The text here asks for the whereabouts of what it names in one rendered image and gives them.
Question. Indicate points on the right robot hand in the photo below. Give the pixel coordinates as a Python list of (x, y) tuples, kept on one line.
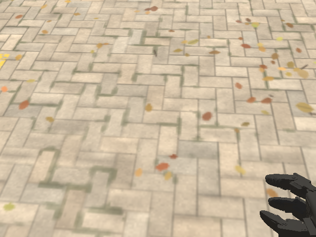
[(304, 210)]

